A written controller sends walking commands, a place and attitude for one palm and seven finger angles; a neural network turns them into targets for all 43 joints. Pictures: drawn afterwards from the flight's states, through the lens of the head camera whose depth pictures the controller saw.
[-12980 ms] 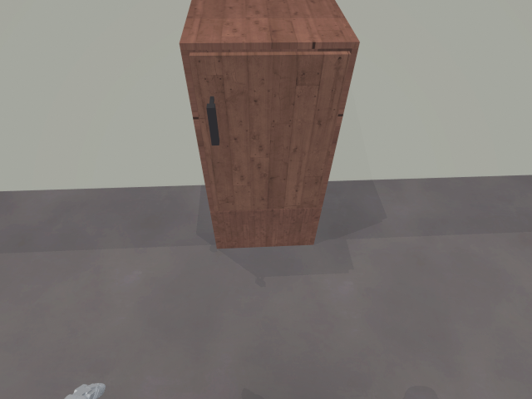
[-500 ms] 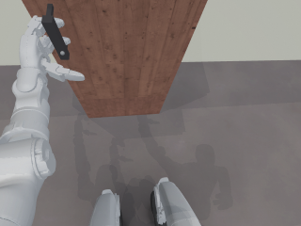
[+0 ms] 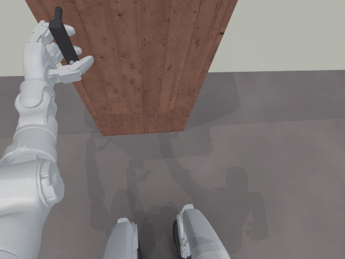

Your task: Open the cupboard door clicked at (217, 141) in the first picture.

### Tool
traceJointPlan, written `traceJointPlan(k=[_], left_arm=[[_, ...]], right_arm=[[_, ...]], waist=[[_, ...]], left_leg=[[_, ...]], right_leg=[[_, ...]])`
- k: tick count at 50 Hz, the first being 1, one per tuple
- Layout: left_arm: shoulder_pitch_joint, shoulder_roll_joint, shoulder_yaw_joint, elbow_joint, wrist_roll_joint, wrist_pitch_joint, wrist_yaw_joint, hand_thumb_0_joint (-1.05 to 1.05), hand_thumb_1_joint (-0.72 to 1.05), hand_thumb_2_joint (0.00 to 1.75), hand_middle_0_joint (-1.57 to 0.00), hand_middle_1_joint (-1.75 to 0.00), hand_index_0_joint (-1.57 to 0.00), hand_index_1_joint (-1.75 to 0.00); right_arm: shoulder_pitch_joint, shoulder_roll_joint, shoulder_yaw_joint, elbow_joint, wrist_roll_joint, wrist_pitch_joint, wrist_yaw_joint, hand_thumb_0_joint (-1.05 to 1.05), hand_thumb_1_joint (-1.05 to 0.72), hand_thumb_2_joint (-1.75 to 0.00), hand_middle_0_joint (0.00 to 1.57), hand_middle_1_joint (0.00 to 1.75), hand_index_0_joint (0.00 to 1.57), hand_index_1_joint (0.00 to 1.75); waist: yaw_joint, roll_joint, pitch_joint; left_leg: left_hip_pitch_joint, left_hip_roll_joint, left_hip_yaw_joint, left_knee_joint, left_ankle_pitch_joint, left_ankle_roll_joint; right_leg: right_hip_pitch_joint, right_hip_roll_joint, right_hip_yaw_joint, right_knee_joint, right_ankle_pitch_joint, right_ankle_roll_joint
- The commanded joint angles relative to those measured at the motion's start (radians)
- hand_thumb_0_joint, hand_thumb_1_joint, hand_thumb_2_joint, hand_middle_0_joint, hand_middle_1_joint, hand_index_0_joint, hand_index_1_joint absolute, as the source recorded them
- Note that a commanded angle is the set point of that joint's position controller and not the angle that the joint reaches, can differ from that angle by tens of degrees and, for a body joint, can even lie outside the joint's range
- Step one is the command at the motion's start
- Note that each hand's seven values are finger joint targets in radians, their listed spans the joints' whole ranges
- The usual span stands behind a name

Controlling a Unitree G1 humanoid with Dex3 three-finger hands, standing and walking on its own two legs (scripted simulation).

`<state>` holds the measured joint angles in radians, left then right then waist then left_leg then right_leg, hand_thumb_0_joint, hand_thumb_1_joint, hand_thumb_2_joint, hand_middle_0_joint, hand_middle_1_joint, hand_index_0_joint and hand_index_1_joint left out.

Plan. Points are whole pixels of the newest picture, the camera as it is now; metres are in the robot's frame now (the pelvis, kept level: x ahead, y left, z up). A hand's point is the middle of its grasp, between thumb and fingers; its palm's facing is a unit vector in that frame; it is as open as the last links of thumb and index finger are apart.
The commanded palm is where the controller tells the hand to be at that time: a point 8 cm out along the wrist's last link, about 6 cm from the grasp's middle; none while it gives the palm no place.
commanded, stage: close the thumb around the handle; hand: left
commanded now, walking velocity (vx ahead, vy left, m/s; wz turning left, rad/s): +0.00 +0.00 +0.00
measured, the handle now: (67, 40) +0.59 +0.17 +0.06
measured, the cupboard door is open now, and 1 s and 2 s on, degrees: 0 25 43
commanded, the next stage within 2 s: pull the door open along its arc in 0.26 s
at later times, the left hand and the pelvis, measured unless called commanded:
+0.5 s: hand (77, 62) +0.54 +0.15 +0.05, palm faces -0.01 -1.00 -0.02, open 5.8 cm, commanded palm +0.49 +0.19 +0.06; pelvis +0.00 +0.00 +0.00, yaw +0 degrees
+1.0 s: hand (107, 119) +0.40 +0.09 +0.06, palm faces +0.33 -0.94 +0.07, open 6.0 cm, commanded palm +0.33 +0.12 +0.06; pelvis +0.02 +0.00 +0.03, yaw +1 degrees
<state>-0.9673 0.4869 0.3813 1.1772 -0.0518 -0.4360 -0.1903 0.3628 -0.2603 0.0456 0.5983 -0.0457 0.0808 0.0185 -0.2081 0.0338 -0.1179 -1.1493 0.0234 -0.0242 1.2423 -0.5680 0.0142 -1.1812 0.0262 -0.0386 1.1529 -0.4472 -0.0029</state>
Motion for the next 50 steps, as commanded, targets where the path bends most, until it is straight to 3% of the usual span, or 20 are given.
traceJointPlan(k=[1,2,3,7,9,11,15,18,19,25,27,30,33,38,39,40,42,44,48,50], left_arm=[[-0.470,0.167,-0.024,-0.196,-0.012,-0.061,-0.003,0.00,0.79,0.85,-0.39,-1.34,-0.39,-1.34],[-0.478,0.200,0.001,-0.186,-0.009,-0.058,0.001,0.00,0.84,0.88,-0.40,-1.34,-0.40,-1.34],[-0.472,0.192,-0.010,-0.169,-0.003,-0.053,0.001,0.00,0.90,0.90,-0.40,-1.35,-0.40,-1.35],[-0.470,0.214,0.015,-0.243,-0.006,-0.071,0.009,0.00,0.90,0.90,-0.40,-1.35,-0.40,-1.35],[-0.451,0.207,0.017,-0.215,-0.010,-0.062,0.012,0.00,0.90,0.90,-0.40,-1.35,-0.40,-1.35],[-0.435,0.234,0.040,-0.199,-0.005,-0.058,0.018,0.00,0.90,0.90,-0.40,-1.35,-0.40,-1.35],[-0.449,0.200,-0.001,-0.200,0.015,-0.056,0.024,0.00,0.90,0.90,-0.40,-1.35,-0.40,-1.35],[-0.454,0.234,0.025,-0.197,0.013,-0.060,0.025,0.00,0.90,0.90,-0.40,-1.35,-0.40,-1.35],[-0.447,0.175,-0.016,-0.200,0.009,-0.058,0.021,0.00,0.90,0.90,-0.40,-1.35,-0.40,-1.35],[-0.296,0.156,-0.002,-0.254,-0.018,-0.059,0.010,0.00,0.90,0.90,-0.40,-1.35,-0.40,-1.35],[-0.243,0.159,0.011,-0.325,-0.031,-0.067,0.010,0.00,0.90,0.90,-0.40,-1.35,-0.40,-1.35],[-0.097,0.096,-0.022,-0.360,-0.048,-0.055,0.006,0.00,0.90,0.90,-0.40,-1.35,-0.40,-1.35],[0.073,0.032,-0.047,-0.473,-0.073,-0.054,0.011,0.00,0.90,0.90,-0.40,-1.35,-0.40,-1.35],[0.307,-0.127,-0.159,-0.683,-0.100,-0.056,0.042,0.00,0.90,0.90,-0.40,-1.35,-0.40,-1.35],[0.329,-0.163,-0.036,-0.742,-0.167,-0.057,0.193,0.00,0.90,0.90,-0.40,-1.35,-0.40,-1.35],[0.373,-0.255,-0.135,-0.762,-0.135,-0.052,0.272,0.00,0.90,0.90,-0.40,-1.35,-0.40,-1.35],[0.436,-0.345,-0.208,-0.813,-0.084,-0.054,0.401,0.00,0.90,0.90,-0.40,-1.35,-0.40,-1.35],[0.489,-0.396,-0.250,-0.899,-0.025,-0.063,0.520,0.00,0.90,0.90,-0.40,-1.35,-0.40,-1.35],[0.576,-0.556,-0.403,-0.946,0.130,-0.049,0.735,0.00,0.90,0.90,-0.40,-1.35,-0.40,-1.35],[0.619,-0.596,-0.463,-0.977,0.193,-0.037,0.796,0.00,0.90,0.90,-0.40,-1.35,-0.40,-1.35]], right_arm=[[0.198,-0.180,-0.063,-0.029,0.002,-0.009,-0.009,0.00,-0.90,-0.90,0.20,0.30,0.20,0.30],[0.200,-0.184,-0.063,-0.023,0.001,-0.008,-0.010,0.00,-0.90,-0.90,0.20,0.30,0.20,0.30],[0.200,-0.183,-0.063,-0.022,0.002,-0.007,-0.011,0.00,-0.90,-0.90,0.20,0.30,0.20,0.30],[0.203,-0.182,-0.066,-0.030,-0.003,-0.009,-0.007,0.00,-0.90,-0.90,0.20,0.30,0.20,0.30],[0.201,-0.179,-0.065,-0.030,-0.002,-0.007,-0.006,0.00,-0.90,-0.90,0.20,0.30,0.20,0.30],[0.202,-0.180,-0.062,-0.037,0.000,-0.003,-0.007,0.00,-0.90,-0.90,0.20,0.30,0.20,0.30],[0.195,-0.175,-0.060,-0.038,0.001,-0.004,-0.006,0.00,-0.90,-0.90,0.20,0.30,0.20,0.30],[0.197,-0.177,-0.059,-0.039,0.000,-0.005,-0.008,0.00,-0.90,-0.90,0.20,0.30,0.20,0.30],[0.195,-0.170,-0.061,-0.040,0.000,-0.008,-0.007,0.00,-0.90,-0.90,0.20,0.30,0.20,0.30],[0.185,-0.170,-0.068,-0.058,0.007,-0.005,0.001,0.00,-0.90,-0.90,0.20,0.30,0.20,0.30],[0.180,-0.167,-0.073,-0.071,0.010,-0.006,0.004,0.00,-0.90,-0.90,0.20,0.30,0.20,0.30],[0.156,-0.159,-0.078,-0.088,0.022,-0.004,0.008,0.00,-0.90,-0.90,0.20,0.30,0.20,0.30],[0.131,-0.150,-0.087,-0.117,0.033,-0.010,0.012,0.00,-0.90,-0.90,0.20,0.30,0.20,0.30],[0.082,-0.129,-0.101,-0.143,0.046,-0.033,0.022,0.00,-0.90,-0.90,0.20,0.30,0.20,0.30],[0.050,-0.110,-0.102,-0.153,0.035,-0.045,0.023,0.00,-0.90,-0.90,0.20,0.30,0.20,0.30],[0.034,-0.102,-0.100,-0.150,0.026,-0.056,0.032,0.00,-0.90,-0.90,0.20,0.30,0.20,0.30],[0.024,-0.093,-0.102,-0.146,0.013,-0.066,0.042,0.00,-0.90,-0.90,0.20,0.30,0.20,0.30],[0.009,-0.081,-0.107,-0.148,-0.006,-0.074,0.052,0.00,-0.90,-0.90,0.20,0.30,0.20,0.30],[-0.045,-0.052,-0.112,-0.147,-0.035,-0.079,0.065,0.00,-0.90,-0.90,0.20,0.30,0.20,0.30],[-0.076,-0.042,-0.111,-0.150,-0.048,-0.085,0.063,0.00,-0.90,-0.90,0.20,0.30,0.20,0.30]], waist=[[-0.033,0.134,-0.532],[-0.031,0.128,-0.536],[-0.036,0.119,-0.524],[-0.011,0.176,-0.628],[-0.020,0.127,-0.579],[-0.010,0.112,-0.564],[-0.018,0.133,-0.531],[-0.015,0.117,-0.554],[-0.024,0.118,-0.548],[0.023,0.105,-0.577],[0.049,0.115,-0.636],[0.066,0.062,-0.559],[0.101,0.042,-0.569],[0.123,0.031,-0.509],[0.186,0.024,-0.484],[0.162,0.046,-0.466],[0.154,-0.025,-0.435],[0.172,0.014,-0.470],[0.169,-0.015,-0.435],[0.175,-0.037,-0.437]], left_leg=[[0.357,-0.010,-0.035,-0.130,0.434,0.008],[0.341,-0.008,-0.037,-0.127,0.419,0.007],[0.332,-0.010,-0.036,-0.128,0.414,0.008],[0.402,-0.010,-0.039,-0.121,0.494,0.000],[0.356,-0.009,-0.031,-0.121,0.477,0.006],[0.323,-0.012,-0.028,-0.125,0.453,0.009],[0.321,-0.012,-0.028,-0.135,0.414,0.008],[0.305,-0.014,-0.024,-0.127,0.410,0.011],[0.311,-0.015,-0.021,-0.130,0.412,0.011],[0.348,-0.014,-0.011,-0.152,0.456,0.006],[0.379,-0.016,-0.008,-0.156,0.499,0.003],[0.346,-0.019,0.007,-0.187,0.468,0.004],[0.364,-0.023,0.020,-0.211,0.495,0.003],[0.408,-0.019,0.029,-0.241,0.539,-0.002],[0.389,-0.017,0.032,-0.257,0.535,-0.018],[0.404,-0.017,0.035,-0.254,0.528,-0.025],[0.406,-0.012,0.025,-0.257,0.537,-0.030],[0.430,-0.014,0.030,-0.250,0.576,-0.037],[0.439,-0.015,0.024,-0.244,0.572,-0.039],[0.430,-0.021,0.027,-0.247,0.529,-0.036]], right_leg=[[0.274,0.018,0.003,-0.110,0.296,-0.021],[0.278,0.018,0.005,-0.108,0.285,-0.019],[0.281,0.016,0.005,-0.110,0.285,-0.018],[0.302,0.017,0.004,-0.096,0.337,-0.023],[0.322,0.019,0.007,-0.103,0.347,-0.018],[0.339,0.019,0.010,-0.102,0.342,-0.022],[0.309,0.017,0.008,-0.109,0.297,-0.019],[0.334,0.017,0.016,-0.108,0.307,-0.017],[0.332,0.016,0.015,-0.112,0.314,-0.016],[0.384,0.017,0.011,-0.116,0.358,-0.020],[0.425,0.018,0.013,-0.112,0.402,-0.022],[0.465,0.018,0.012,-0.136,0.403,-0.020],[0.521,0.016,0.012,-0.146,0.446,-0.021],[0.536,0.010,0.000,-0.158,0.474,-0.020],[0.528,0.010,-0.019,-0.162,0.439,-0.020],[0.507,0.011,-0.021,-0.161,0.425,-0.017],[0.503,0.009,-0.033,-0.159,0.421,-0.019],[0.524,0.001,-0.028,-0.148,0.453,-0.025],[0.507,-0.004,-0.034,-0.144,0.445,-0.029],[0.528,-0.007,-0.033,-0.150,0.435,-0.034]])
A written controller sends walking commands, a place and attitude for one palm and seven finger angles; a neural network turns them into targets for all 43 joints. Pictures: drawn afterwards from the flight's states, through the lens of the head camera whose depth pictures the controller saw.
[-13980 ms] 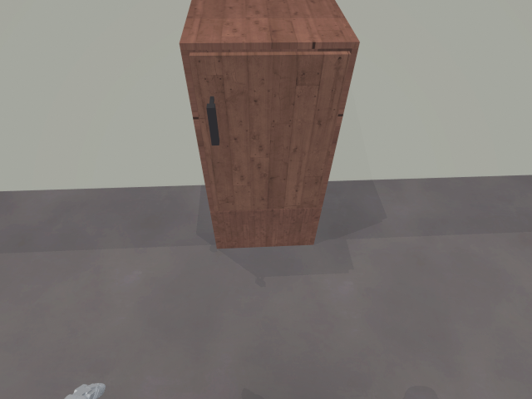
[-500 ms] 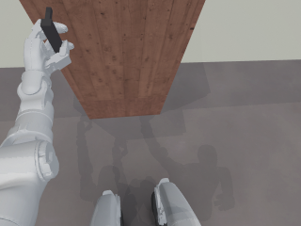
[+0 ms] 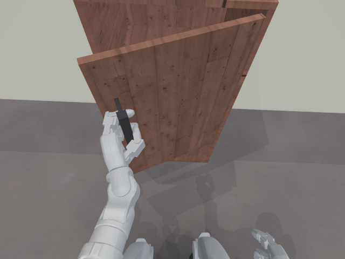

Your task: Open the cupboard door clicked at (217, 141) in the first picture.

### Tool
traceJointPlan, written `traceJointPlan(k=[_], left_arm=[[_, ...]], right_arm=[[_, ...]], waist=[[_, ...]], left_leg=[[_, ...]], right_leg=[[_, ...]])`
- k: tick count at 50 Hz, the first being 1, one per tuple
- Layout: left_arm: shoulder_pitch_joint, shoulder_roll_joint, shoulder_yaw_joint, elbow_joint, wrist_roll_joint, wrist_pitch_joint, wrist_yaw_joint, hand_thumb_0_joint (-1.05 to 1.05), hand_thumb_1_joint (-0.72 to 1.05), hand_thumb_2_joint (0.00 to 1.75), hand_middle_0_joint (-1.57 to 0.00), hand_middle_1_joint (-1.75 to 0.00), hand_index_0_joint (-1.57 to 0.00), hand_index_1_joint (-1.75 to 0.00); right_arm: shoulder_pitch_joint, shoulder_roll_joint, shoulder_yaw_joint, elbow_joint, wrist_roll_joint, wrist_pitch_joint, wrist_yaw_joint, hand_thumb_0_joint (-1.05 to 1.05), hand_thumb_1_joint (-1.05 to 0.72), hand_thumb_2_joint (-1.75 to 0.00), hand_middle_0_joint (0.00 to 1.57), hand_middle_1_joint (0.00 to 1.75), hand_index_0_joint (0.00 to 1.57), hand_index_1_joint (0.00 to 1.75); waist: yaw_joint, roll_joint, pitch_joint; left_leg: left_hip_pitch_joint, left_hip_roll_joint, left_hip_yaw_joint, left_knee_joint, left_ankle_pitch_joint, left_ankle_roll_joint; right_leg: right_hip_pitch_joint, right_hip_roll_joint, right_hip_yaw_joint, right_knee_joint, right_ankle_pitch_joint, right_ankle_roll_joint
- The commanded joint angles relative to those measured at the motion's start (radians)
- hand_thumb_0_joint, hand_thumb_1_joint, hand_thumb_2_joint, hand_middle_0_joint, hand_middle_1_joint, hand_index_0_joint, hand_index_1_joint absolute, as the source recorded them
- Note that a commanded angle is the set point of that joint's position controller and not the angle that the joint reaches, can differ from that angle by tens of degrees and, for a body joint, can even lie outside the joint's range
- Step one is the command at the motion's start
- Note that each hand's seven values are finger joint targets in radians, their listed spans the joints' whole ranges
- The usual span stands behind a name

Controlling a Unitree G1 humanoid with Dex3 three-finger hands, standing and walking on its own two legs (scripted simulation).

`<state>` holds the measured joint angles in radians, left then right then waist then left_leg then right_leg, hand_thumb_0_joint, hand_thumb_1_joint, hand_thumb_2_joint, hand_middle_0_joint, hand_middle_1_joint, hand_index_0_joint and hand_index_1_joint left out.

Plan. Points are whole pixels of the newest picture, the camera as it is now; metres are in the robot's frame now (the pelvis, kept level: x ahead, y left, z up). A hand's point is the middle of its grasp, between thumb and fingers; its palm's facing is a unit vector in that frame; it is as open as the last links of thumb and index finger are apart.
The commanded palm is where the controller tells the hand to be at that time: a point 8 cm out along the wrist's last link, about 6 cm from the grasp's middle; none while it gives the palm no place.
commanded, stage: pull the door open along its arc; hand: left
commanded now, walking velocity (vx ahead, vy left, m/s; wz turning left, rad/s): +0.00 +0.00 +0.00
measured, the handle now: (124, 122) +0.42 +0.13 +0.03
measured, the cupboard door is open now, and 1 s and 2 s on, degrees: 25 43 44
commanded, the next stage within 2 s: open thumb and fingers to let go in 0.30 s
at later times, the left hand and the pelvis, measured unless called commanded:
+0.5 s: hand (170, 176) +0.29 +0.01 +0.03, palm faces +0.32 -0.94 -0.06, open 6.1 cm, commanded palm +0.24 +0.06 +0.03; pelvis -0.01 -0.05 +0.00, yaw +4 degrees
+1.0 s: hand (168, 174) +0.29 +0.02 +0.03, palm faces +0.35 -0.94 -0.04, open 13.5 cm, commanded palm +0.24 +0.06 +0.03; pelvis -0.03 -0.05 +0.00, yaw +3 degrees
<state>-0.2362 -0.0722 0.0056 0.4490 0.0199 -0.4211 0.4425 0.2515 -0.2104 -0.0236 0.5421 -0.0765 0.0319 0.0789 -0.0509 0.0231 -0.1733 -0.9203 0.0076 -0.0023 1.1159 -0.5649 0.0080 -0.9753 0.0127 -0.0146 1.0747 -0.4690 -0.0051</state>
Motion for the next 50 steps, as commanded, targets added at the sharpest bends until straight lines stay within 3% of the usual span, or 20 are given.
traceJointPlan(k=[1,4,7,9,14,15,17,19,20,22,24,27,34,37,40,42,45,50], left_arm=[[-0.080,-0.045,-0.108,-0.253,0.146,-0.045,0.169,0.00,0.90,0.90,-0.40,-1.35,-0.40,-1.35],[-0.006,-0.093,-0.185,-0.313,0.181,-0.036,0.168,0.00,0.90,0.90,-0.40,-1.35,-0.40,-1.35],[0.092,-0.153,-0.251,-0.348,0.145,-0.018,0.154,0.00,0.90,0.90,-0.40,-1.35,-0.40,-1.35],[0.182,-0.176,-0.273,-0.388,0.123,-0.007,0.148,0.00,0.90,0.90,-0.40,-1.35,-0.40,-1.35],[0.375,-0.231,-0.336,-0.477,0.102,0.036,0.135,0.00,0.90,0.90,-0.40,-1.35,-0.40,-1.35],[0.345,-0.230,-0.338,-0.480,0.103,0.043,0.141,0.00,0.90,0.90,-0.40,-1.35,-0.40,-1.35],[0.265,-0.198,-0.309,-0.463,0.113,0.055,0.157,0.00,0.90,0.90,-0.40,-1.35,-0.40,-1.35],[0.188,-0.172,-0.279,-0.427,0.120,0.055,0.169,0.00,0.90,0.90,-0.40,-1.35,-0.40,-1.35],[0.076,-0.136,-0.243,-0.405,0.117,0.049,0.182,0.00,0.90,0.90,-0.40,-1.35,-0.40,-1.35],[0.094,-0.135,-0.224,-0.382,0.116,0.039,0.188,0.00,0.76,0.84,-0.39,-1.34,-0.39,-1.34],[0.098,-0.141,-0.226,-0.355,0.107,0.034,0.176,0.00,0.62,0.78,-0.38,-1.32,-0.38,-1.32],[0.072,-0.130,-0.237,-0.381,0.115,0.012,0.160,0.00,0.41,0.69,-0.36,-1.30,-0.36,-1.30],[0.021,-0.108,-0.231,-0.347,0.111,-0.014,0.135,0.00,-0.08,0.48,-0.33,-1.24,-0.33,-1.24],[-0.014,-0.086,-0.209,-0.332,0.111,-0.019,0.143,0.00,-0.29,0.39,-0.32,-1.22,-0.32,-1.22],[-0.002,-0.104,-0.212,-0.309,0.109,-0.018,0.147,0.00,-0.50,0.30,-0.30,-1.20,-0.30,-1.20],[0.003,-0.098,-0.202,-0.311,0.104,-0.018,0.148,0.00,-0.50,0.30,-0.30,-1.20,-0.30,-1.20],[-0.016,-0.086,-0.184,-0.297,0.095,-0.017,0.152,0.00,-0.50,0.30,-0.27,-1.05,-0.27,-1.05],[-0.020,-0.119,-0.212,-0.284,0.107,-0.021,0.162,0.00,-0.50,0.30,-0.23,-0.80,-0.23,-0.80]], right_arm=[[0.029,-0.087,-0.042,-0.097,-0.021,-0.038,-0.004,0.00,-0.90,-0.90,0.20,0.30,0.20,0.30],[-0.022,-0.065,-0.037,-0.108,-0.020,-0.050,-0.023,0.00,-0.90,-0.90,0.20,0.30,0.20,0.30],[-0.075,-0.046,-0.021,-0.116,-0.007,-0.069,-0.036,0.00,-0.90,-0.90,0.20,0.30,0.20,0.30],[-0.110,-0.038,-0.011,-0.125,-0.002,-0.082,-0.037,0.00,-0.90,-0.90,0.20,0.30,0.20,0.30],[-0.158,-0.019,0.008,-0.139,0.006,-0.117,-0.025,0.00,-0.90,-0.90,0.20,0.30,0.20,0.30],[-0.162,-0.019,0.010,-0.135,0.007,-0.121,-0.024,0.00,-0.90,-0.90,0.20,0.30,0.20,0.30],[-0.163,-0.023,0.011,-0.124,0.003,-0.127,-0.030,0.00,-0.90,-0.90,0.20,0.30,0.20,0.30],[-0.156,-0.023,0.011,-0.110,-0.001,-0.131,-0.039,0.00,-0.90,-0.90,0.20,0.30,0.20,0.30],[-0.157,-0.028,0.012,-0.093,-0.004,-0.132,-0.047,0.00,-0.90,-0.90,0.20,0.30,0.20,0.30],[-0.160,-0.023,0.004,-0.087,-0.008,-0.136,-0.054,0.00,-0.90,-0.90,0.20,0.30,0.20,0.30],[-0.151,-0.026,0.003,-0.088,-0.007,-0.140,-0.056,0.00,-0.90,-0.90,0.20,0.30,0.20,0.30],[-0.133,-0.032,-0.007,-0.088,-0.010,-0.142,-0.060,0.00,-0.90,-0.90,0.20,0.30,0.20,0.30],[-0.123,-0.045,-0.016,-0.080,-0.004,-0.145,-0.067,0.00,-0.90,-0.90,0.20,0.30,0.20,0.30],[-0.123,-0.050,-0.018,-0.077,-0.005,-0.147,-0.071,0.00,-0.90,-0.90,0.20,0.30,0.20,0.30],[-0.115,-0.049,-0.019,-0.076,-0.006,-0.148,-0.070,0.00,-0.90,-0.90,0.20,0.30,0.20,0.30],[-0.114,-0.050,-0.020,-0.080,-0.006,-0.147,-0.070,0.00,-0.90,-0.90,0.20,0.30,0.20,0.30],[-0.119,-0.051,-0.018,-0.080,-0.005,-0.146,-0.072,0.00,-0.90,-0.90,0.20,0.30,0.20,0.30],[-0.113,-0.051,-0.017,-0.082,-0.007,-0.148,-0.066,0.00,-0.90,-0.90,0.20,0.30,0.20,0.30]], waist=[[0.012,-0.068,-0.382],[0.024,-0.072,-0.374],[0.026,-0.084,-0.327],[0.042,-0.078,-0.316],[0.052,-0.093,-0.280],[0.039,-0.094,-0.265],[0.034,-0.068,-0.238],[0.023,-0.104,-0.232],[0.006,-0.112,-0.214],[0.025,-0.108,-0.246],[0.021,-0.150,-0.252],[0.017,-0.123,-0.305],[0.002,-0.161,-0.279],[0.005,-0.167,-0.288],[0.008,-0.154,-0.286],[0.017,-0.154,-0.302],[0.014,-0.173,-0.278],[0.017,-0.140,-0.272]], left_leg=[[0.195,-0.005,0.001,-0.119,0.511,-0.024],[0.202,-0.013,0.010,-0.133,0.450,-0.020],[0.195,-0.022,0.010,-0.144,0.382,-0.015],[0.190,-0.029,0.009,-0.151,0.351,-0.016],[0.178,-0.040,0.004,-0.146,0.322,-0.018],[0.173,-0.040,0.000,-0.138,0.310,-0.019],[0.153,-0.043,-0.003,-0.123,0.288,-0.020],[0.128,-0.047,-0.009,-0.106,0.255,-0.021],[0.104,-0.050,-0.010,-0.091,0.227,-0.019],[0.091,-0.053,-0.007,-0.087,0.217,-0.022],[0.064,-0.056,-0.009,-0.085,0.197,-0.021],[0.060,-0.054,-0.006,-0.078,0.209,-0.019],[0.015,-0.051,-0.012,-0.071,0.150,-0.014],[0.006,-0.050,-0.012,-0.071,0.139,-0.012],[0.021,-0.050,-0.008,-0.079,0.150,-0.010],[0.019,-0.051,-0.005,-0.082,0.160,-0.011],[0.008,-0.052,-0.004,-0.085,0.129,-0.010],[0.053,-0.049,0.000,-0.099,0.156,-0.008]], right_leg=[[0.336,0.007,-0.055,-0.079,0.463,-0.034],[0.370,-0.003,-0.043,-0.097,0.448,-0.036],[0.388,-0.007,-0.037,-0.131,0.411,-0.034],[0.403,-0.010,-0.035,-0.141,0.386,-0.034],[0.424,-0.018,-0.031,-0.160,0.394,-0.030],[0.406,-0.020,-0.024,-0.162,0.385,-0.028],[0.374,-0.025,-0.011,-0.163,0.359,-0.026],[0.366,-0.037,0.018,-0.178,0.335,-0.016],[0.345,-0.047,0.039,-0.190,0.303,-0.008],[0.372,-0.055,0.063,-0.198,0.293,-0.006],[0.397,-0.068,0.088,-0.214,0.278,0.004],[0.428,-0.077,0.106,-0.204,0.311,0.004],[0.414,-0.093,0.145,-0.237,0.199,0.011],[0.409,-0.092,0.148,-0.240,0.151,0.008],[0.399,-0.084,0.127,-0.233,0.160,0.003],[0.415,-0.082,0.126,-0.226,0.182,0.002],[0.405,-0.083,0.138,-0.247,0.114,0.007],[0.360,-0.060,0.078,-0.216,0.119,-0.010]])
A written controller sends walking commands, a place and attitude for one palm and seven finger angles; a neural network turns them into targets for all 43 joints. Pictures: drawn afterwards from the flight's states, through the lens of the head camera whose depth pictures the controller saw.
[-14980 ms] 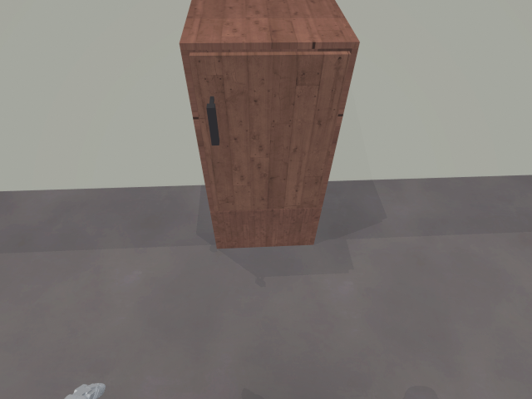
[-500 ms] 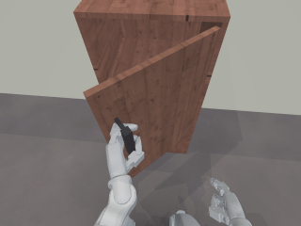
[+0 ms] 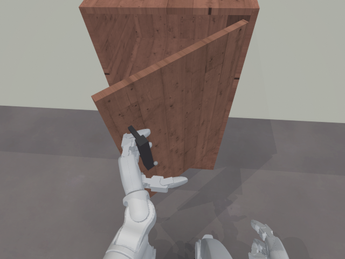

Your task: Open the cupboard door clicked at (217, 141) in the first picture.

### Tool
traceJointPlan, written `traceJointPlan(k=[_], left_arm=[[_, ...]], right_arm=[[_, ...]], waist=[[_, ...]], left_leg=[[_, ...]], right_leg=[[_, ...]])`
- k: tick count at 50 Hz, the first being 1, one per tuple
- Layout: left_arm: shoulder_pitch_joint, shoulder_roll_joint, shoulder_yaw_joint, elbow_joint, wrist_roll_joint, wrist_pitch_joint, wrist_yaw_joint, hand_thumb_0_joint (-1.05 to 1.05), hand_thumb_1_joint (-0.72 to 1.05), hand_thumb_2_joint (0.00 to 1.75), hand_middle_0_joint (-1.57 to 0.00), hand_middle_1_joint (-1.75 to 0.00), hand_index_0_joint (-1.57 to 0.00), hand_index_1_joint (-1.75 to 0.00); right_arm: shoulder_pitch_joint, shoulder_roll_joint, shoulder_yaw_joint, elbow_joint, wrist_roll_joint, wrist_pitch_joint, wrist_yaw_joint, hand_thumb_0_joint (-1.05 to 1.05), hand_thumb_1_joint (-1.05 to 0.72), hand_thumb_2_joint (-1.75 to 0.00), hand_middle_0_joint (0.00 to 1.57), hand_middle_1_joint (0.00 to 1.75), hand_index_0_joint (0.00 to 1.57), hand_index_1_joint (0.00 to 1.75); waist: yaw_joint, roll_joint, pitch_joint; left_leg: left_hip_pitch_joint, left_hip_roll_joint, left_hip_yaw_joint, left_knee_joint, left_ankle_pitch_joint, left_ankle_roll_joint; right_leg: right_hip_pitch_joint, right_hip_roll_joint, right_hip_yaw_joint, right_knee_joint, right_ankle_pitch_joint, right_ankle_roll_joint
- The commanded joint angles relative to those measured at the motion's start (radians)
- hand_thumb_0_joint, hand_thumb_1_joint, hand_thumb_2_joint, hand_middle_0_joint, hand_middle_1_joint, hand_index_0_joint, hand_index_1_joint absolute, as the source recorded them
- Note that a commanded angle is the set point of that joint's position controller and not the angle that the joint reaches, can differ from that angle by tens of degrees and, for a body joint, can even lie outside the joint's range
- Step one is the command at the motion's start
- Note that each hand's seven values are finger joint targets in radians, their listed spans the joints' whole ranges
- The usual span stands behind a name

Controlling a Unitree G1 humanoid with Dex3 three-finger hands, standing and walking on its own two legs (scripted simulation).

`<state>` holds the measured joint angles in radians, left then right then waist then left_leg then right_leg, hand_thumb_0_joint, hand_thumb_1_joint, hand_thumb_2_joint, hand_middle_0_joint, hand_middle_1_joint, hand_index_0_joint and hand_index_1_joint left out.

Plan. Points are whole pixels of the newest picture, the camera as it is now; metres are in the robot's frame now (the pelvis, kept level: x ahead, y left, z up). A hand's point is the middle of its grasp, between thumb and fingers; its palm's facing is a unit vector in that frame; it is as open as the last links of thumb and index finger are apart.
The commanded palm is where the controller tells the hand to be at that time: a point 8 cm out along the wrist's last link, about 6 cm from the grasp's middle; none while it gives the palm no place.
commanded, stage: open thumb and fingers to let go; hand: left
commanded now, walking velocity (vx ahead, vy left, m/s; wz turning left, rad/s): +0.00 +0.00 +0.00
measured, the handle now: (141, 148) +0.37 +0.08 +0.03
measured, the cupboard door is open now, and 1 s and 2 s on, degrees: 43 44 44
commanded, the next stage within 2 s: slide the hand sideways off the handle in 0.22 s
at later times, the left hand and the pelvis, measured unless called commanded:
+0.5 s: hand (150, 177) +0.29 +0.06 +0.03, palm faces -0.20 -0.98 -0.06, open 16.0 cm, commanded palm +0.28 +0.09 +0.03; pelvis +0.00 +0.03 -0.01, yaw +0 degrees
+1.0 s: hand (135, 191) +0.26 +0.09 +0.04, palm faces -0.14 -0.99 +0.01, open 16.3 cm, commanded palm +0.24 +0.14 +0.03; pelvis +0.01 +0.04 -0.01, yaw -1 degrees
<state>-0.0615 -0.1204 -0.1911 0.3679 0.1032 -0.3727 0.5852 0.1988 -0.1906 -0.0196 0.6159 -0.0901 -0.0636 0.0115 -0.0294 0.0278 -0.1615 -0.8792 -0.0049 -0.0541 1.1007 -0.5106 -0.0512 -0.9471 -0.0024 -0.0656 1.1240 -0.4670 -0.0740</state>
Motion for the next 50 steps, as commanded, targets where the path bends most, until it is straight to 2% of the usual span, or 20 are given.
traceJointPlan(k=[1,6,10,16,17,18,19,20,21,23,25,26,29,30,31,33,36,42,44,50], left_arm=[[-0.197,-0.073,-0.018,-0.208,0.027,-0.069,0.021,0.00,-0.50,0.30,-0.22,-0.75,-0.22,-0.75],[-0.202,-0.062,0.002,-0.189,0.020,-0.060,0.034,0.00,-0.50,0.30,-0.18,-0.50,-0.18,-0.50],[-0.223,-0.089,-0.011,-0.178,0.021,-0.053,0.049,0.00,-0.50,0.30,-0.15,-0.30,-0.15,-0.30],[-0.256,-0.132,-0.041,-0.163,0.030,-0.035,0.058,0.00,-0.50,0.30,-0.15,-0.30,-0.15,-0.30],[-0.240,-0.029,-0.277,-0.201,0.160,-0.069,-0.163,0.00,-0.50,0.30,-0.15,-0.30,-0.15,-0.30],[-0.282,0.033,-0.208,-0.268,0.120,-0.114,-0.283,0.00,-0.50,0.30,-0.15,-0.30,-0.15,-0.30],[-0.277,0.056,-0.210,-0.294,0.095,-0.133,-0.377,0.00,-0.50,0.30,-0.15,-0.30,-0.15,-0.30],[-0.268,0.066,-0.211,-0.299,0.056,-0.139,-0.464,0.00,-0.50,0.30,-0.15,-0.30,-0.15,-0.30],[-0.256,0.061,-0.196,-0.331,0.000,-0.134,-0.524,0.00,-0.50,0.30,-0.15,-0.30,-0.15,-0.30],[-0.213,0.012,-0.178,-0.319,-0.101,-0.099,-0.569,0.00,-0.50,0.30,-0.15,-0.30,-0.15,-0.30],[-0.189,-0.009,-0.146,-0.319,-0.158,-0.061,-0.547,0.00,-0.50,0.30,-0.15,-0.30,-0.15,-0.30],[-0.143,0.004,-0.119,-0.321,-0.163,-0.048,-0.526,0.00,-0.50,0.30,-0.15,-0.30,-0.15,-0.30],[-0.112,0.027,-0.105,-0.362,-0.116,-0.037,-0.460,0.00,-0.50,0.30,-0.15,-0.30,-0.15,-0.30],[-0.087,0.038,-0.107,-0.372,-0.093,-0.040,-0.446,0.00,-0.50,0.30,-0.15,-0.30,-0.15,-0.30],[-0.060,0.063,-0.096,-0.381,-0.072,-0.043,-0.436,0.00,-0.50,0.30,-0.15,-0.30,-0.15,-0.30],[-0.052,0.061,-0.105,-0.396,-0.053,-0.045,-0.427,0.00,-0.50,0.30,-0.15,-0.30,-0.15,-0.30],[0.021,0.092,-0.084,-0.433,-0.048,-0.042,-0.431,0.00,-0.50,0.30,-0.15,-0.30,-0.15,-0.30],[0.073,0.117,-0.075,-0.538,-0.072,-0.041,-0.455,0.00,-0.50,0.30,-0.15,-0.30,-0.15,-0.30],[0.139,0.103,-0.089,-0.566,-0.087,-0.046,-0.469,0.00,-0.50,0.30,-0.15,-0.30,-0.15,-0.30],[0.271,0.146,-0.069,-0.644,-0.094,-0.049,-0.513,0.00,-0.50,0.30,-0.15,-0.30,-0.15,-0.30]], right_arm=[[-0.062,-0.073,-0.022,-0.157,0.007,-0.053,0.001,0.00,-0.90,-0.90,0.20,0.30,0.20,0.30],[-0.072,-0.071,-0.016,-0.160,0.007,-0.050,0.001,0.00,-0.90,-0.90,0.20,0.30,0.20,0.30],[-0.077,-0.067,-0.013,-0.159,0.004,-0.045,0.003,0.00,-0.90,-0.90,0.20,0.30,0.20,0.30],[-0.087,-0.068,-0.010,-0.160,0.003,-0.039,0.009,0.00,-0.90,-0.90,0.20,0.30,0.20,0.30],[0.001,-0.116,-0.016,-0.137,0.006,-0.029,0.014,0.00,-0.90,-0.90,0.20,0.30,0.20,0.30],[0.003,-0.108,-0.024,-0.172,0.019,-0.027,0.012,0.00,-0.90,-0.90,0.20,0.30,0.20,0.30],[-0.004,-0.110,-0.024,-0.188,0.025,-0.027,0.006,0.00,-0.90,-0.90,0.20,0.30,0.20,0.30],[0.001,-0.111,-0.022,-0.200,0.037,-0.029,0.002,0.00,-0.90,-0.90,0.20,0.30,0.20,0.30],[-0.002,-0.113,-0.020,-0.225,0.052,-0.029,0.000,0.00,-0.90,-0.90,0.20,0.30,0.20,0.30],[-0.012,-0.111,-0.011,-0.252,0.075,-0.033,-0.005,0.00,-0.90,-0.90,0.20,0.30,0.20,0.30],[-0.014,-0.116,-0.009,-0.266,0.084,-0.035,-0.005,0.00,-0.90,-0.90,0.20,0.30,0.20,0.30],[-0.022,-0.120,-0.010,-0.276,0.085,-0.036,-0.004,0.00,-0.90,-0.90,0.20,0.30,0.20,0.30],[-0.007,-0.123,-0.015,-0.289,0.075,-0.030,0.006,0.00,-0.90,-0.90,0.20,0.30,0.20,0.30],[-0.002,-0.125,-0.017,-0.294,0.073,-0.027,0.009,0.00,-0.90,-0.90,0.20,0.30,0.20,0.30],[-0.009,-0.126,-0.017,-0.302,0.070,-0.024,0.012,0.00,-0.90,-0.90,0.20,0.30,0.20,0.30],[-0.001,-0.122,-0.017,-0.305,0.066,-0.019,0.015,0.00,-0.90,-0.90,0.20,0.30,0.20,0.30],[-0.007,-0.122,-0.015,-0.325,0.068,-0.011,0.013,0.00,-0.90,-0.90,0.20,0.30,0.20,0.30],[-0.011,-0.118,-0.009,-0.338,0.072,-0.012,-0.003,0.00,-0.90,-0.90,0.20,0.30,0.20,0.30],[-0.005,-0.114,-0.007,-0.343,0.075,-0.020,-0.003,0.00,-0.90,-0.90,0.20,0.30,0.20,0.30],[0.005,-0.117,-0.010,-0.355,0.075,-0.032,-0.008,0.00,-0.90,-0.90,0.20,0.30,0.20,0.30]], waist=[[-0.004,-0.145,-0.296],[0.003,-0.131,-0.269],[0.005,-0.106,-0.273],[0.000,-0.100,-0.272],[-0.103,-0.123,-0.226],[-0.068,-0.088,-0.302],[-0.059,-0.064,-0.336],[-0.070,-0.069,-0.316],[-0.052,-0.034,-0.323],[-0.045,-0.046,-0.272],[-0.037,-0.081,-0.245],[-0.019,-0.097,-0.246],[-0.015,-0.089,-0.261],[-0.014,-0.116,-0.269],[0.000,-0.100,-0.272],[-0.006,-0.099,-0.270],[0.016,-0.095,-0.272],[0.005,-0.083,-0.253],[0.002,-0.070,-0.245],[0.005,-0.071,-0.248]], left_leg=[[0.021,-0.036,0.051,-0.085,0.113,0.053],[0.029,-0.036,0.051,-0.094,0.107,0.052],[0.055,-0.034,0.050,-0.104,0.118,0.051],[0.078,-0.026,0.038,-0.111,0.145,0.049],[0.101,-0.022,0.041,-0.075,0.160,0.071],[0.089,-0.029,0.040,-0.063,0.180,0.075],[0.098,-0.029,0.041,-0.056,0.182,0.077],[0.100,-0.029,0.035,-0.057,0.169,0.078],[0.111,-0.029,0.035,-0.066,0.166,0.076],[0.118,-0.026,0.019,-0.091,0.137,0.070],[0.108,-0.026,0.010,-0.110,0.103,0.067],[0.103,-0.025,0.008,-0.117,0.112,0.066],[0.099,-0.024,0.008,-0.105,0.134,0.063],[0.093,-0.022,0.010,-0.098,0.137,0.063],[0.084,-0.023,0.011,-0.094,0.150,0.063],[0.079,-0.023,0.017,-0.087,0.140,0.062],[0.065,-0.025,0.019,-0.093,0.136,0.062],[0.070,-0.023,0.021,-0.083,0.128,0.063],[0.079,-0.023,0.019,-0.083,0.136,0.061],[0.070,-0.025,0.016,-0.059,0.186,0.058]], right_leg=[[0.330,-0.039,0.117,-0.257,0.129,0.055],[0.307,-0.028,0.096,-0.252,0.106,0.050],[0.280,-0.016,0.064,-0.227,0.112,0.043],[0.242,-0.003,0.029,-0.196,0.134,0.036],[0.203,-0.013,0.051,-0.174,0.226,0.036],[0.245,-0.025,0.057,-0.149,0.271,0.030],[0.267,-0.026,0.068,-0.137,0.290,0.028],[0.259,-0.026,0.066,-0.138,0.279,0.029],[0.259,-0.024,0.065,-0.137,0.260,0.025],[0.221,-0.012,0.041,-0.147,0.185,0.029],[0.207,-0.007,0.026,-0.161,0.115,0.034],[0.213,-0.005,0.021,-0.157,0.109,0.032],[0.196,-0.008,0.017,-0.127,0.127,0.032],[0.196,-0.009,0.019,-0.122,0.129,0.032],[0.199,-0.009,0.024,-0.113,0.137,0.028],[0.195,-0.011,0.026,-0.110,0.136,0.029],[0.220,-0.008,0.032,-0.111,0.130,0.024],[0.214,-0.006,0.038,-0.117,0.131,0.031],[0.210,-0.004,0.030,-0.115,0.144,0.032],[0.215,-0.004,0.030,-0.089,0.208,0.033]])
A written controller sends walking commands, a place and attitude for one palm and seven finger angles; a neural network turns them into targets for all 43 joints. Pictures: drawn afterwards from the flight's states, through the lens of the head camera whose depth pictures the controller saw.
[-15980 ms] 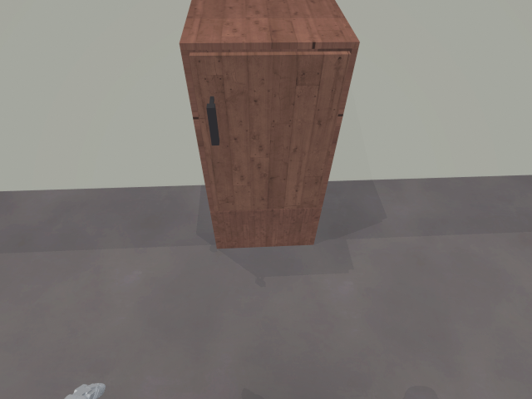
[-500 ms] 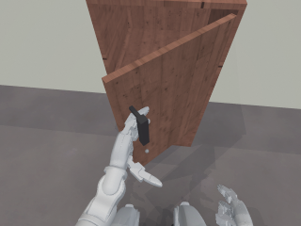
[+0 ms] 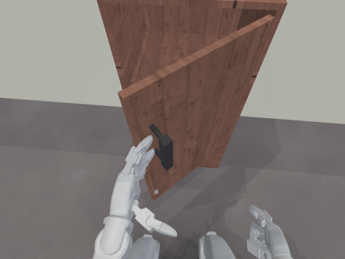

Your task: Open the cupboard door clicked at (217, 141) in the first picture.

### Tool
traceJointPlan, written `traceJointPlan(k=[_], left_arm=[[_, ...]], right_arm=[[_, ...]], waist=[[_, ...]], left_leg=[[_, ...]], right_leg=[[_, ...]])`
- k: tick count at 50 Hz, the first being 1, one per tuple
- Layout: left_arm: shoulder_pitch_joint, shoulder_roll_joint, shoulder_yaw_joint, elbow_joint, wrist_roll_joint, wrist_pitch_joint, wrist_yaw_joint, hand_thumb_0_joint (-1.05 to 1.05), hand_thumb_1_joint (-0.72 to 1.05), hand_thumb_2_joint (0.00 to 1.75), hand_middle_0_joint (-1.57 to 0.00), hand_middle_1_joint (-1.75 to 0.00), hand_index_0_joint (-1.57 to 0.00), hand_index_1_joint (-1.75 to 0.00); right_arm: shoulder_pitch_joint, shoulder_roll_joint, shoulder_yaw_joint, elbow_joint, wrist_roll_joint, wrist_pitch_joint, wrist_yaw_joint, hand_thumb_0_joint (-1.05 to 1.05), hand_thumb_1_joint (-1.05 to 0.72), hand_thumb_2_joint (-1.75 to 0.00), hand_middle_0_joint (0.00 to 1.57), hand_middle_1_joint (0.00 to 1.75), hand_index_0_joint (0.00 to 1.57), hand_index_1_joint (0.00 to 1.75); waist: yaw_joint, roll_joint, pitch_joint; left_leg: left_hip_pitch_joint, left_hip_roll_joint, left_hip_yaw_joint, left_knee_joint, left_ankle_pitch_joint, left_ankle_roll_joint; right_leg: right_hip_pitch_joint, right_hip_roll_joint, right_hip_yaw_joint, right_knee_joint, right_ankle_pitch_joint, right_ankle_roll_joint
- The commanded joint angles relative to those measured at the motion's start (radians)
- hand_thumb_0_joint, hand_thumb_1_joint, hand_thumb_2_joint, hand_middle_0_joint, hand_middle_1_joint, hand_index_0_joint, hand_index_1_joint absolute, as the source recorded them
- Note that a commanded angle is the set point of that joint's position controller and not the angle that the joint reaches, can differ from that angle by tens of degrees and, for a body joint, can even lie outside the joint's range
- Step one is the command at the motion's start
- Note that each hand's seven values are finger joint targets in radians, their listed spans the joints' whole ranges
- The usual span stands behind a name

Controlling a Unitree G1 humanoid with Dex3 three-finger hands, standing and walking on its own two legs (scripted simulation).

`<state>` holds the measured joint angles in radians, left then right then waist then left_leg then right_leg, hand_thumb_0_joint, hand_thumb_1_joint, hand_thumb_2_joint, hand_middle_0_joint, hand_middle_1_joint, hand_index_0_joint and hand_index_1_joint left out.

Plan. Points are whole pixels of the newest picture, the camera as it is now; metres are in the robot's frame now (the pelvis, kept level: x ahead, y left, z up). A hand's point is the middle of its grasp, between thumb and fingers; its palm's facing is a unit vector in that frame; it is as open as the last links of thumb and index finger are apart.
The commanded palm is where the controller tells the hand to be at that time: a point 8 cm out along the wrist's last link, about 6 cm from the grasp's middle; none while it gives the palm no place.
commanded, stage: slide the hand sideways off the handle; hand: left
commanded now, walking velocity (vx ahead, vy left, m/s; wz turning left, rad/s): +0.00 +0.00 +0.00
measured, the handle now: (161, 147) +0.35 +0.05 +0.05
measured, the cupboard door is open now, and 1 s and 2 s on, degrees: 44 44 44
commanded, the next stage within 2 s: draw the hand back to the body in 0.52 s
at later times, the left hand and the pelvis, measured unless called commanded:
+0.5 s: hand (134, 214) +0.21 +0.09 +0.04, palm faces -0.10 -0.99 -0.01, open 16.3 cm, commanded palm +0.19 +0.15 +0.05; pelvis +0.00 -0.01 -0.01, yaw +0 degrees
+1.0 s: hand (95, 213) +0.20 +0.14 +0.11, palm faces -0.07 -1.00 -0.06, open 16.3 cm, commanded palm +0.17 +0.20 +0.12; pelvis +0.00 +0.00 +0.02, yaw +0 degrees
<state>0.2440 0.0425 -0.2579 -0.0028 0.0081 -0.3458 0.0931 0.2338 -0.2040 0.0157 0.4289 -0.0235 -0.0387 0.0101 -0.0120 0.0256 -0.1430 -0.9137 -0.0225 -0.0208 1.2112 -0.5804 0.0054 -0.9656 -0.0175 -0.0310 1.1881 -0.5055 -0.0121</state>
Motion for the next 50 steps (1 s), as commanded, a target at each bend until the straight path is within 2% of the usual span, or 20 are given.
traceJointPlan(k=[1,4,6,10,12,13,15,17,24,27,28,31,34,36,38,41,42,45,48,50], left_arm=[[0.001,-0.016,-0.003,-0.279,0.001,-0.073,-0.027,0.00,-0.50,0.30,-0.15,-0.30,-0.15,-0.30],[0.040,-0.005,-0.002,-0.315,-0.004,-0.072,-0.049,0.00,-0.50,0.30,-0.15,-0.30,-0.15,-0.30],[0.069,0.032,0.034,-0.325,-0.011,-0.071,-0.061,0.00,-0.50,0.30,-0.15,-0.30,-0.15,-0.30],[0.125,0.054,0.065,-0.369,-0.036,-0.080,-0.094,0.00,-0.50,0.30,-0.15,-0.30,-0.15,-0.30],[0.139,0.069,0.085,-0.376,-0.049,-0.080,-0.107,0.00,-0.50,0.30,-0.15,-0.30,-0.15,-0.30],[0.136,0.063,0.074,-0.395,-0.054,-0.083,-0.116,0.00,-0.50,0.30,-0.15,-0.30,-0.15,-0.30],[0.181,0.076,0.089,-0.400,-0.065,-0.085,-0.134,0.00,-0.50,0.30,-0.15,-0.30,-0.15,-0.30],[0.203,0.093,0.107,-0.415,-0.076,-0.082,-0.150,0.00,-0.50,0.30,-0.15,-0.30,-0.15,-0.30],[0.259,0.136,0.175,-0.422,-0.115,-0.072,-0.184,0.00,-0.50,0.30,-0.15,-0.30,-0.15,-0.30],[0.245,0.123,0.154,-0.461,-0.125,-0.082,-0.197,0.00,-0.50,0.30,-0.15,-0.30,-0.15,-0.30],[0.256,0.129,0.167,-0.446,-0.131,-0.082,-0.199,0.00,-0.50,0.30,-0.15,-0.30,-0.15,-0.30],[0.226,0.135,0.160,-0.449,-0.126,-0.083,-0.202,0.00,-0.50,0.30,-0.15,-0.30,-0.15,-0.30],[0.272,0.204,0.228,-0.545,-0.138,-0.064,-0.195,0.00,-0.50,0.30,-0.15,-0.30,-0.15,-0.30],[0.306,0.218,0.252,-0.567,-0.144,-0.032,-0.191,0.00,-0.50,0.30,-0.15,-0.30,-0.15,-0.30],[0.307,0.202,0.248,-0.559,-0.156,-0.003,-0.193,0.00,-0.50,0.30,-0.15,-0.30,-0.15,-0.30],[0.321,0.208,0.271,-0.536,-0.184,0.027,-0.209,0.00,-0.50,0.30,-0.15,-0.30,-0.15,-0.30],[0.306,0.211,0.274,-0.531,-0.188,0.032,-0.217,0.00,-0.50,0.30,-0.15,-0.30,-0.15,-0.30],[0.314,0.228,0.299,-0.536,-0.207,0.036,-0.241,0.00,-0.50,0.30,-0.15,-0.30,-0.15,-0.30],[0.302,0.253,0.328,-0.567,-0.223,0.039,-0.260,0.00,-0.50,0.30,-0.15,-0.30,-0.15,-0.30],[0.317,0.266,0.359,-0.573,-0.240,0.044,-0.270,0.00,-0.50,0.30,-0.15,-0.30,-0.15,-0.30]], right_arm=[[-0.033,-0.103,-0.046,-0.174,0.009,-0.060,-0.007,0.00,-0.90,-0.90,0.20,0.30,0.20,0.30],[-0.028,-0.103,-0.046,-0.184,0.009,-0.063,-0.007,0.00,-0.90,-0.90,0.20,0.30,0.20,0.30],[-0.025,-0.106,-0.046,-0.187,0.009,-0.064,-0.013,0.00,-0.90,-0.90,0.20,0.30,0.20,0.30],[-0.033,-0.104,-0.047,-0.198,0.011,-0.068,-0.018,0.00,-0.90,-0.90,0.20,0.30,0.20,0.30],[-0.031,-0.106,-0.047,-0.199,0.013,-0.071,-0.022,0.00,-0.90,-0.90,0.20,0.30,0.20,0.30],[-0.032,-0.106,-0.047,-0.196,0.013,-0.074,-0.023,0.00,-0.90,-0.90,0.20,0.30,0.20,0.30],[-0.025,-0.110,-0.049,-0.201,0.016,-0.078,-0.024,0.00,-0.90,-0.90,0.20,0.30,0.20,0.30],[-0.023,-0.113,-0.049,-0.202,0.017,-0.081,-0.025,0.00,-0.90,-0.90,0.20,0.30,0.20,0.30],[-0.024,-0.114,-0.054,-0.212,0.023,-0.086,-0.036,0.00,-0.90,-0.90,0.20,0.30,0.20,0.30],[-0.028,-0.116,-0.051,-0.214,0.022,-0.098,-0.038,0.00,-0.90,-0.90,0.20,0.30,0.20,0.30],[-0.022,-0.115,-0.053,-0.209,0.024,-0.099,-0.040,0.00,-0.90,-0.90,0.20,0.30,0.20,0.30],[-0.025,-0.123,-0.054,-0.207,0.024,-0.105,-0.041,0.00,-0.90,-0.90,0.20,0.30,0.20,0.30],[-0.018,-0.120,-0.056,-0.229,0.031,-0.098,-0.046,0.00,-0.90,-0.90,0.20,0.30,0.20,0.30],[-0.018,-0.118,-0.054,-0.236,0.039,-0.088,-0.052,0.00,-0.90,-0.90,0.20,0.30,0.20,0.30],[-0.010,-0.115,-0.050,-0.233,0.047,-0.083,-0.059,0.00,-0.90,-0.90,0.20,0.30,0.20,0.30],[-0.018,-0.120,-0.042,-0.232,0.052,-0.084,-0.069,0.00,-0.90,-0.90,0.20,0.30,0.20,0.30],[-0.018,-0.123,-0.039,-0.231,0.053,-0.088,-0.071,0.00,-0.90,-0.90,0.20,0.30,0.20,0.30],[-0.016,-0.128,-0.034,-0.230,0.055,-0.099,-0.078,0.00,-0.90,-0.90,0.20,0.30,0.20,0.30],[-0.016,-0.132,-0.029,-0.230,0.057,-0.111,-0.082,0.00,-0.90,-0.90,0.20,0.30,0.20,0.30],[-0.012,-0.131,-0.029,-0.224,0.059,-0.118,-0.085,0.00,-0.90,-0.90,0.20,0.30,0.20,0.30]], waist=[[-0.010,-0.065,-0.265],[-0.013,-0.062,-0.250],[-0.010,-0.088,-0.254],[-0.001,-0.070,-0.255],[-0.004,-0.069,-0.248],[-0.008,-0.044,-0.259],[-0.007,-0.061,-0.250],[-0.005,-0.045,-0.255],[-0.001,-0.077,-0.236],[-0.005,-0.041,-0.251],[-0.007,-0.067,-0.240],[-0.014,-0.059,-0.224],[0.020,-0.018,-0.282],[0.025,-0.001,-0.274],[0.005,-0.040,-0.227],[0.001,-0.061,-0.162],[-0.009,-0.067,-0.137],[-0.003,-0.050,-0.104],[0.006,-0.010,-0.106],[0.011,-0.011,-0.110]], left_leg=[[0.102,-0.007,-0.019,-0.166,0.262,0.003],[0.086,-0.009,-0.016,-0.153,0.245,0.003],[0.066,-0.012,-0.017,-0.141,0.247,0.006],[0.052,-0.015,-0.010,-0.128,0.224,0.006],[0.037,-0.014,-0.009,-0.117,0.223,0.006],[0.042,-0.016,-0.008,-0.110,0.228,0.007],[0.040,-0.014,-0.011,-0.108,0.230,0.007],[0.031,-0.014,-0.011,-0.100,0.237,0.007],[-0.022,-0.015,-0.003,-0.081,0.188,0.006],[-0.018,-0.016,-0.004,-0.069,0.194,0.008],[-0.025,-0.014,-0.006,-0.068,0.187,0.006],[-0.032,-0.011,-0.013,-0.066,0.170,0.008],[0.028,-0.014,-0.005,-0.110,0.196,0.008],[0.063,-0.014,-0.005,-0.144,0.217,0.010],[0.079,-0.014,-0.003,-0.164,0.203,0.012],[0.083,-0.012,-0.004,-0.199,0.164,0.011],[0.087,-0.012,-0.002,-0.203,0.148,0.012],[0.125,-0.009,-0.007,-0.243,0.133,0.010],[0.178,-0.007,-0.012,-0.280,0.159,0.010],[0.209,-0.005,-0.016,-0.303,0.183,0.007]], right_leg=[[0.231,0.012,-0.003,-0.151,0.246,-0.029],[0.223,0.010,-0.001,-0.147,0.238,-0.026],[0.235,0.012,0.004,-0.146,0.245,-0.026],[0.230,0.012,0.012,-0.145,0.223,-0.024],[0.228,0.014,0.016,-0.144,0.222,-0.022],[0.226,0.013,0.020,-0.142,0.231,-0.022],[0.221,0.015,0.015,-0.139,0.232,-0.021],[0.222,0.015,0.018,-0.133,0.240,-0.021],[0.231,0.013,0.043,-0.154,0.171,-0.014],[0.218,0.012,0.044,-0.142,0.171,-0.016],[0.216,0.014,0.044,-0.146,0.161,-0.014],[0.185,0.017,0.039,-0.141,0.121,-0.018],[0.260,0.018,0.041,-0.162,0.145,-0.021],[0.288,0.025,0.027,-0.184,0.170,-0.020],[0.299,0.026,0.025,-0.223,0.159,-0.010],[0.319,0.027,0.032,-0.285,0.085,-0.008],[0.309,0.024,0.036,-0.304,0.059,-0.003],[0.319,0.026,0.023,-0.329,0.028,-0.006],[0.345,0.029,0.005,-0.335,0.066,-0.009],[0.366,0.035,-0.010,-0.338,0.107,-0.009]])
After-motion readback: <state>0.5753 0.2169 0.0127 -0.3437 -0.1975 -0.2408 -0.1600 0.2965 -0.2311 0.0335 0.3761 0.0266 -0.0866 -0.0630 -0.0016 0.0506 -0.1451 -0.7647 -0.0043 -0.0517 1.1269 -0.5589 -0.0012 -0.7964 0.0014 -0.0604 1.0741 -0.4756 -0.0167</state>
